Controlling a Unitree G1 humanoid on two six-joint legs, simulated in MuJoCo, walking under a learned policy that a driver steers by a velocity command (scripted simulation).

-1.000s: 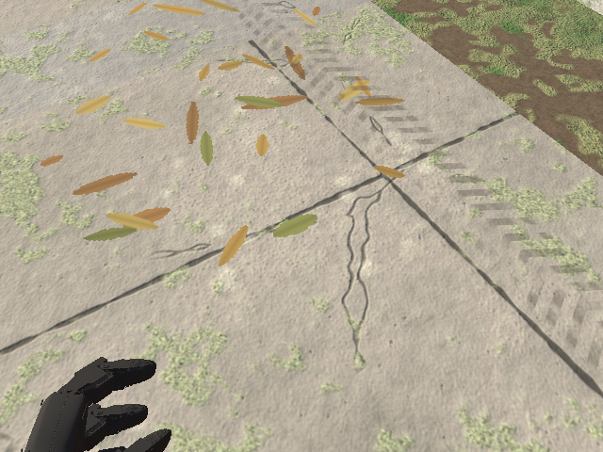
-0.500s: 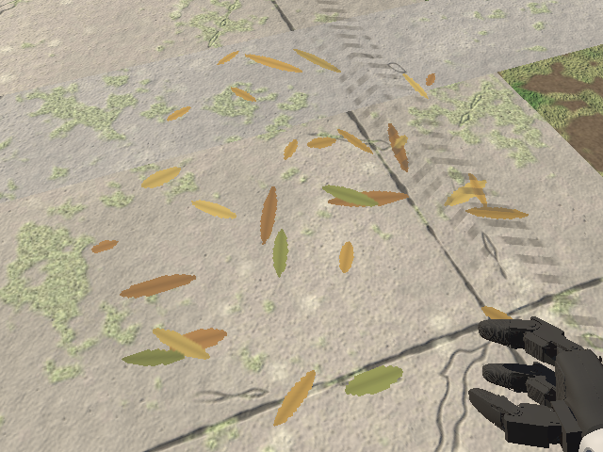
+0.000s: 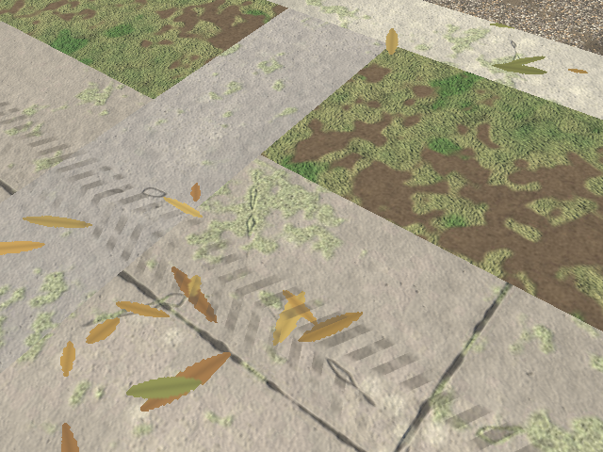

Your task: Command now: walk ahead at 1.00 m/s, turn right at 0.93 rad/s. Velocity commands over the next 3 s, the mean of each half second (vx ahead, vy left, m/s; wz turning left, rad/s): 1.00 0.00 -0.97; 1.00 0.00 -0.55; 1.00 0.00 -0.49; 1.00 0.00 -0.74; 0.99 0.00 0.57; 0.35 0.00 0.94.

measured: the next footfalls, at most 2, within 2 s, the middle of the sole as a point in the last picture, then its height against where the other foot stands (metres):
left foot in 0.40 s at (296, 391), level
right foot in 0.90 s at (498, 318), level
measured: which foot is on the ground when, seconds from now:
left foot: up 0.00-0.38, down 0.40-0.90, up 0.92-1.00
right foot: down 0.00-0.42, up 0.44-0.88, down 0.90-1.00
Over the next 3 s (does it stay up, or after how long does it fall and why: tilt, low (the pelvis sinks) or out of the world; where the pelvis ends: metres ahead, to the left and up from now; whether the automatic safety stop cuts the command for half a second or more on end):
stays up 1.25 -1.44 0.02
